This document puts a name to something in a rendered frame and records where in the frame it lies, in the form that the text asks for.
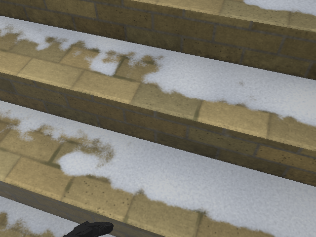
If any robot left hand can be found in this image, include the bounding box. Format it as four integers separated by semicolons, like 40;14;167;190
63;221;114;237

